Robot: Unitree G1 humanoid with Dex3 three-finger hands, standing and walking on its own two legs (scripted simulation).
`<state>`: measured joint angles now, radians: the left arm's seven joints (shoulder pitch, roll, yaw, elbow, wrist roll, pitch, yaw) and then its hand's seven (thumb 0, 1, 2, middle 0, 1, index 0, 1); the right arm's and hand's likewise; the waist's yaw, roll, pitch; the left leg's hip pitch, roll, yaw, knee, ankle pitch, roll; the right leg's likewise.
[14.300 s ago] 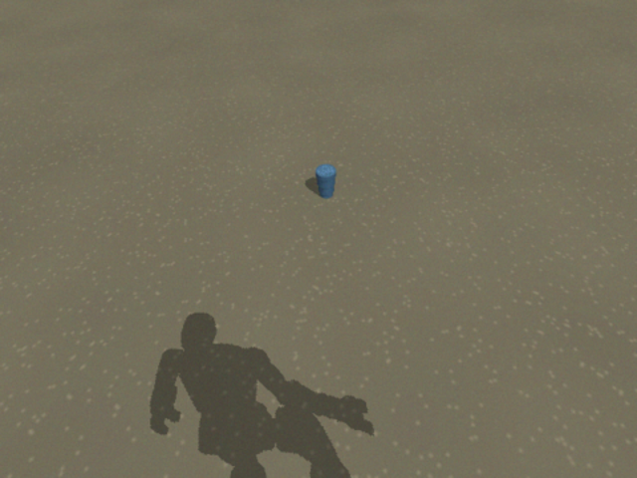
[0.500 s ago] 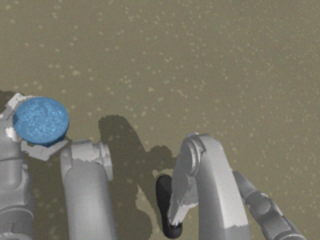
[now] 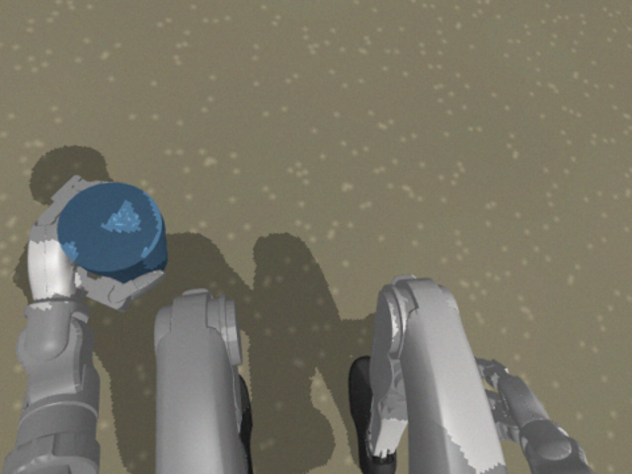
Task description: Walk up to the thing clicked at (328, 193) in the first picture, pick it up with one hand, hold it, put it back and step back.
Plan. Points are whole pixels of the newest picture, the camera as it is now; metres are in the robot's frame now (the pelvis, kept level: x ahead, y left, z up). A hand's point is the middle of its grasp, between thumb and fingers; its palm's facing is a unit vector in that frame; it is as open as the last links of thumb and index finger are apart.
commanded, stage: settle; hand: left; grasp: from the side
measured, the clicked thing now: (128, 246) +0.38 +0.24 -0.07
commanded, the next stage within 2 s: lift in 0.70 s
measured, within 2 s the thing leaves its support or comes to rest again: neither
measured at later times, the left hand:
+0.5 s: hand (105, 247) +0.36 +0.24 -0.02, palm faces +0.11 -0.99 -0.05, open 11.4 cm
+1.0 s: hand (98, 241) +0.36 +0.24 +0.01, palm faces +0.10 -0.99 -0.05, open 11.4 cm
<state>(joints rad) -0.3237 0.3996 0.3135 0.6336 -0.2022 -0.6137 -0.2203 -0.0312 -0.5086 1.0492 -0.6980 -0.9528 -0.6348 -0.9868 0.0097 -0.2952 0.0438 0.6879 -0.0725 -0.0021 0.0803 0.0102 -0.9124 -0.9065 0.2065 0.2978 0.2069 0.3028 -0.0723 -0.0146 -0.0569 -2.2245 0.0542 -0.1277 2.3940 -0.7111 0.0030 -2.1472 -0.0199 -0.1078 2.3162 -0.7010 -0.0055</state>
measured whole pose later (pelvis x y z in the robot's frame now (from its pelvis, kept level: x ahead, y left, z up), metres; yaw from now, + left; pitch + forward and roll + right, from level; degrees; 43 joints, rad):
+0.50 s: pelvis +0.00 +0.00 +0.03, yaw +2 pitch +32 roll -5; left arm -0.33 0.34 0.33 0.65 -0.19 -0.58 -0.27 -0.03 -0.57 1.12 -0.70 -0.98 -0.63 -1.02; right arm 0.02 -0.28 0.00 0.68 -0.05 -0.06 0.05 0.01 -0.91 -0.91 0.20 0.30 0.21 0.30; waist -0.05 -0.01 -0.12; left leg -2.16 0.05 -0.08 2.28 -0.69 0.00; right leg -2.10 -0.03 -0.07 2.24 -0.70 -0.01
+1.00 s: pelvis -0.01 +0.00 +0.04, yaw +3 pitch +32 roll -4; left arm -0.35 0.33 0.34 0.66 -0.19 -0.57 -0.29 -0.03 -0.58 1.13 -0.70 -0.99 -0.64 -1.02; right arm 0.05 -0.28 -0.01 0.69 -0.05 -0.07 0.04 0.01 -0.92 -0.91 0.21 0.30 0.21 0.30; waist -0.06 0.00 -0.13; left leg -2.11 0.04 -0.07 2.23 -0.68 0.00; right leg -2.06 -0.03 -0.06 2.19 -0.69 -0.01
